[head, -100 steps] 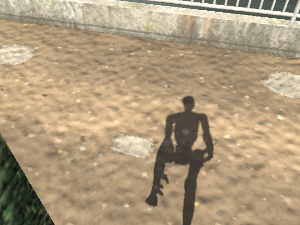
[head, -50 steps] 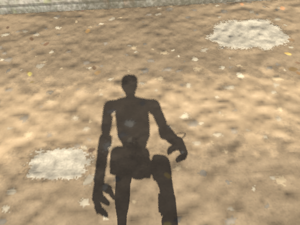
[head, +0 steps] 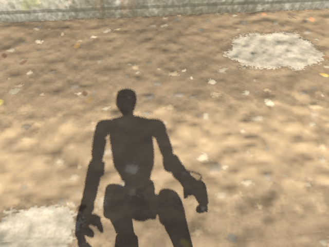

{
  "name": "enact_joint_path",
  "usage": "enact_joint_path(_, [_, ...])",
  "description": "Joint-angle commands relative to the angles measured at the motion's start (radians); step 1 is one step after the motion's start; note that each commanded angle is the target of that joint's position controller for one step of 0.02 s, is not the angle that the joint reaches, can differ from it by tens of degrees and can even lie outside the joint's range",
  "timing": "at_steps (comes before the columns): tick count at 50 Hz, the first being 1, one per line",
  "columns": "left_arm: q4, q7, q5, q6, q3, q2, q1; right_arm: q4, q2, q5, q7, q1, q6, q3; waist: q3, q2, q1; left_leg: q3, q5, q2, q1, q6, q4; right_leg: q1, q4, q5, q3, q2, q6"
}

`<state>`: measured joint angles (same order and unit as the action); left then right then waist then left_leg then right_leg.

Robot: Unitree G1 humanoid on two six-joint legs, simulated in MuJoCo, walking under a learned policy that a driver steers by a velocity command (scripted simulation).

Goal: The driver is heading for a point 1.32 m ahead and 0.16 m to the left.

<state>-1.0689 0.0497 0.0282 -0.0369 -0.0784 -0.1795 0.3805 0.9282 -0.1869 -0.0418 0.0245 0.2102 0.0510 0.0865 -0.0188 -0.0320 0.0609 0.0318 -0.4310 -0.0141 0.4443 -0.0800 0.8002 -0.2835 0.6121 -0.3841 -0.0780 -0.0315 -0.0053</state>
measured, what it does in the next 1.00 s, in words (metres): walks ahead: left foot, then right foot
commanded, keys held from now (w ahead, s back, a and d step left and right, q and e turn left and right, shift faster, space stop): w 1.00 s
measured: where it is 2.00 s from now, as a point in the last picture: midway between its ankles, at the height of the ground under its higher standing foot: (164, 123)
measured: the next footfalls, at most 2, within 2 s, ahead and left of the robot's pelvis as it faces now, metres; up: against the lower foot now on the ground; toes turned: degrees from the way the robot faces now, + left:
left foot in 0.06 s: +0.08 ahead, +0.12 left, +0.00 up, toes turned +1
right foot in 0.54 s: +0.46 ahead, -0.07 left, +0.00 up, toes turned -1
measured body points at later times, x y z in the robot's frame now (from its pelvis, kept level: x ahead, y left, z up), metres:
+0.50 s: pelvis +0.25 +0.03 +0.00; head +0.30 +0.05 +0.44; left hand +0.53 +0.22 -0.08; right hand +0.13 -0.20 -0.13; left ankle +0.05 +0.12 -0.73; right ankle +0.43 -0.07 -0.71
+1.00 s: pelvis +0.55 +0.06 +0.01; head +0.58 +0.07 +0.45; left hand +0.51 +0.33 -0.14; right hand +0.78 -0.16 -0.08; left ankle +0.70 +0.18 -0.71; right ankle +0.42 -0.06 -0.73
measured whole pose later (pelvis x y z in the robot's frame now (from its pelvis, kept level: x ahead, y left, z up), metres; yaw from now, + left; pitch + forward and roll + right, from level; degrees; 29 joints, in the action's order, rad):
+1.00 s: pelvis +0.55 +0.06 +0.01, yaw +0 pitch +3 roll -3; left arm -1.02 0.00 0.03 -0.09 -0.07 -0.25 0.36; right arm 0.83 -0.22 -0.02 -0.02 -0.03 0.09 0.05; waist 0.01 0.03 0.09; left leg 0.00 -0.02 0.06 0.55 -0.05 0.51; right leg 0.00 0.30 -0.35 0.02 0.03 0.00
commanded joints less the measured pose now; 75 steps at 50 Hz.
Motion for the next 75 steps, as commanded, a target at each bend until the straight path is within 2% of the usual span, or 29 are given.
enact_joint_path(1, [0.084, 0.001, 0.008, -0.009, -0.019, -0.129, -0.176, 0.038, -0.019, 0.003, 0.003, 0.211, 0.005, 0.022, -0.006, -0.076, -0.173, 0.096, 0.195, -0.055, -0.412, 0.033, -0.090, -0.344, -0.174, -0.068, -0.063, -0.080, 0.107])
enact_joint_path(2, [0.093, -0.001, 0.013, -0.020, -0.009, -0.111, -0.188, 0.051, -0.034, 0.006, 0.005, 0.294, 0.004, 0.029, -0.020, -0.037, -0.228, 0.062, 0.137, -0.043, -0.511, 0.024, -0.142, -0.407, -0.053, 0.061, -0.032, -0.066, 0.088])
enact_joint_path(3, [0.118, -0.006, 0.008, -0.035, 0.010, -0.048, -0.251, 0.080, -0.113, 0.018, 0.008, 0.441, 0.009, 0.050, -0.028, 0.193, -0.299, -0.226, 0.002, 0.130, -0.617, -0.041, -0.306, -0.547, 0.370, 0.163, 0.066, 0.011, 0.036])
enact_joint_path(4, [0.154, -0.011, 0.008, -0.062, 0.017, -0.002, -0.214, 0.073, -0.199, 0.033, -0.011, 0.495, 0.020, 0.053, -0.055, 0.421, -0.251, -0.819, -0.149, 0.387, -0.666, -0.210, -0.577, -0.749, 0.644, -0.191, 0.029, 0.103, 0.029])
enact_joint_path(5, [0.175, -0.012, 0.048, -0.081, -0.001, -0.067, -0.249, 0.058, -0.171, 0.046, -0.019, 0.417, 0.033, 0.037, 0.047, 0.302, -0.213, -0.962, -0.443, 0.446, -0.618, -0.261, -0.662, -0.893, 0.759, -0.134, -0.047, 0.034, 0.065])
enact_joint_path(6, [0.190, -0.006, 0.057, -0.088, -0.002, -0.091, -0.293, 0.026, -0.142, 0.044, -0.025, 0.311, 0.046, 0.020, 0.143, 0.187, -0.175, -0.850, -0.397, 0.423, -0.533, -0.224, -0.653, -0.940, 0.767, -0.005, -0.047, -0.016, 0.090])
enact_joint_path(7, [0.176, 0.005, 0.029, -0.082, -0.001, -0.082, -0.261, -0.008, -0.118, 0.040, -0.029, 0.191, 0.048, 0.005, 0.144, 0.106, -0.118, -0.677, -0.197, 0.363, -0.436, -0.168, -0.621, -0.855, 0.713, 0.128, -0.033, -0.056, 0.092])
enact_joint_path(8, [0.151, 0.011, -0.002, -0.069, -0.010, -0.097, -0.200, -0.028, -0.093, 0.038, -0.038, 0.106, 0.046, -0.006, 0.110, 0.105, -0.072, -0.509, 0.009, 0.297, -0.333, -0.109, -0.603, -0.725, 0.642, 0.217, -0.029, -0.084, 0.088])
enact_joint_path(11, [0.148, -0.008, -0.015, -0.042, -0.013, -0.080, -0.178, 0.014, -0.059, 0.038, -0.034, 0.173, 0.034, -0.022, 0.059, 0.120, -0.060, -0.244, 0.464, 0.198, -0.267, -0.070, -0.581, -0.564, 0.511, 0.359, 0.038, -0.070, 0.070])
enact_joint_path(14, [0.232, -0.032, -0.029, -0.042, -0.001, -0.051, -0.369, 0.057, -0.082, 0.027, -0.009, 0.254, 0.033, -0.025, 0.064, 0.105, -0.095, -0.162, 0.645, 0.179, -0.296, -0.051, -0.596, -0.525, 0.254, 0.479, 0.077, -0.032, 0.059])
enact_joint_path(23, [0.348, -0.094, 0.004, -0.072, 0.023, -0.067, -0.664, 0.127, -0.118, 0.023, 0.005, 0.346, 0.025, -0.012, 0.117, 0.132, -0.139, -0.123, 0.772, 0.234, -0.533, -0.066, -0.539, -0.413, -0.110, 0.406, 0.138, 0.042, 0.088])
enact_joint_path(26, [0.281, -0.095, -0.003, -0.079, -0.015, -0.155, -0.369, 0.111, -0.145, 0.035, -0.005, 0.290, 0.018, -0.002, -0.071, 0.188, 0.024, -0.098, 1.265, 0.215, -0.497, -0.040, -0.204, 0.038, -0.128, 0.349, 0.167, 0.102, 0.169])
enact_joint_path(27, [0.220, -0.087, -0.015, -0.077, -0.035, -0.220, -0.119, 0.072, -0.148, 0.044, -0.015, 0.220, 0.028, -0.006, -0.236, 0.153, 0.127, -0.090, 1.064, 0.177, -0.251, -0.022, 0.070, 0.433, -0.055, 0.468, 0.008, -0.040, 0.242])
enact_joint_path(28, [0.191, -0.086, -0.037, -0.071, -0.045, -0.298, 0.024, 0.068, -0.024, 0.038, -0.042, 0.354, 0.053, -0.044, -0.454, -0.141, 0.072, -0.097, 0.236, -0.014, 0.172, 0.044, 0.527, 0.865, -0.108, 0.337, -0.502, -0.346, 0.437])
enact_joint_path(29, [0.167, -0.078, -0.029, -0.058, -0.026, -0.220, 0.061, 0.096, -0.092, 0.014, -0.056, 0.340, 0.083, -0.026, -0.502, -0.146, 0.092, -0.245, -0.103, -0.034, 0.257, 0.015, 0.636, 0.861, -0.239, 0.212, -0.664, -0.354, 0.417])
enact_joint_path(30, [0.195, -0.073, -0.019, -0.056, -0.012, -0.178, -0.087, 0.047, -0.152, -0.010, -0.053, 0.220, 0.092, -0.006, -0.290, -0.121, 0.061, -0.195, -0.042, 0.031, 0.352, 0.006, 0.632, 0.688, -0.284, 0.211, -0.493, -0.317, 0.360])
enact_joint_path(32, [0.224, -0.079, -0.022, -0.073, 0.005, -0.121, -0.260, 0.013, -0.138, 0.017, -0.021, 0.096, 0.079, 0.001, -0.084, 0.069, -0.023, -0.130, 0.101, 0.112, 0.257, 0.015, 0.513, 0.300, -0.367, 0.409, -0.278, -0.242, 0.301])
enact_joint_path(34, [0.208, -0.085, -0.031, -0.082, 0.015, -0.093, -0.276, 0.003, -0.090, 0.025, -0.009, 0.136, 0.053, 0.005, -0.062, 0.024, -0.089, -0.131, 0.129, 0.153, 0.143, 0.023, 0.426, 0.131, -0.418, 0.436, -0.185, -0.194, 0.286])
enact_joint_path(39, [0.157, -0.051, -0.020, -0.077, 0.002, -0.164, -0.172, -0.070, -0.069, 0.038, -0.003, -0.032, 0.043, -0.001, 0.034, -0.007, -0.073, -0.077, 0.332, 0.170, 0.201, 0.071, 0.109, 0.034, -0.488, 0.437, -0.063, -0.154, 0.265])
enact_joint_path(47, [0.092, -0.051, 0.003, -0.067, -0.012, -0.210, -0.030, -0.151, -0.105, 0.018, -0.040, -0.290, 0.046, -0.019, 0.070, -0.038, -0.001, -0.045, 0.458, 0.094, 0.124, 0.041, -0.259, 0.187, -0.407, 0.375, -0.041, -0.191, 0.201])
enact_joint_path(49, [0.086, -0.049, 0.003, -0.058, -0.017, -0.225, -0.036, -0.157, -0.135, 0.018, -0.048, -0.265, 0.052, -0.011, 0.054, -0.053, -0.036, -0.036, 0.379, 0.078, 0.058, 0.014, -0.297, 0.239, -0.349, 0.438, -0.052, -0.217, 0.178])
enact_joint_path(51, [0.098, -0.046, -0.003, -0.048, -0.008, -0.208, -0.065, -0.088, -0.209, 0.025, -0.044, -0.036, 0.055, 0.026, -0.078, -0.032, -0.147, -0.007, 0.360, 0.043, -0.258, -0.030, -0.316, 0.200, -0.087, 0.666, 0.016, -0.142, 0.132])
enact_joint_path(52, [0.127, -0.044, -0.024, -0.048, 0.009, -0.173, -0.065, -0.053, -0.291, 0.039, -0.035, 0.157, 0.054, 0.048, -0.232, 0.091, -0.207, -0.216, 0.395, 0.230, -0.551, -0.099, -0.301, 0.012, 0.244, 0.452, 0.082, -0.073, 0.093])
enact_joint_path(53, [0.125, -0.051, -0.009, -0.070, 0.038, -0.061, 0.050, -0.033, -0.341, 0.043, -0.046, 0.206, 0.050, 0.056, -0.343, 0.368, -0.150, -0.659, 0.207, 0.419, -0.849, -0.247, -0.431, -0.372, 0.561, -0.116, 0.083, 0.088, 0.041])
enact_joint_path(55, [0.143, -0.055, 0.016, -0.093, 0.004, -0.208, -0.086, -0.068, -0.199, 0.034, -0.047, 0.103, 0.055, 0.014, -0.198, 0.204, -0.161, -0.576, 0.161, 0.366, -0.712, -0.175, -0.497, -0.534, 0.702, -0.082, -0.026, -0.006, 0.075])
enact_joint_path(57, [0.155, -0.040, -0.006, -0.084, -0.003, -0.192, -0.152, -0.091, -0.163, 0.045, -0.052, -0.022, 0.058, 0.000, -0.077, 0.086, -0.100, -0.393, 0.363, 0.301, -0.453, -0.152, -0.549, -0.450, 0.609, 0.063, 0.006, -0.084, 0.067])
enact_joint_path(59, [0.153, -0.039, -0.009, -0.060, -0.006, -0.156, -0.128, -0.079, -0.131, 0.049, -0.056, -0.029, 0.063, -0.009, -0.058, 0.108, -0.056, -0.305, 0.422, 0.255, -0.360, -0.141, -0.601, -0.362, 0.535, 0.116, 0.003, -0.112, 0.065])
enact_joint_path(69, [0.237, -0.052, -0.017, -0.044, 0.001, -0.115, -0.401, -0.002, -0.186, 0.034, -0.020, 0.135, 0.055, -0.001, 0.052, 0.098, -0.106, -0.115, 0.495, 0.203, -0.361, -0.105, -0.684, -0.416, 0.071, 0.497, 0.055, -0.078, 0.022])
enact_joint_path(75, [0.299, -0.085, -0.005, -0.058, 0.015, -0.116, -0.560, 0.052, -0.199, 0.029, -0.013, 0.227, 0.033, 0.005, 0.111, 0.098, -0.150, -0.116, 0.527, 0.265, -0.533, -0.108, -0.621, -0.455, -0.074, 0.413, 0.079, -0.047, 0.047])
Velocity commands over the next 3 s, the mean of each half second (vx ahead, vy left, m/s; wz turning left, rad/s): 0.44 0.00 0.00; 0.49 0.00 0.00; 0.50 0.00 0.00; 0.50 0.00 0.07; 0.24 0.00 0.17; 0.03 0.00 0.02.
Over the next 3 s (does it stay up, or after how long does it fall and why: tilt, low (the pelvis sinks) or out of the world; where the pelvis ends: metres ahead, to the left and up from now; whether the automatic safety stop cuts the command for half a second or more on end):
stays up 1.32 0.07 0.01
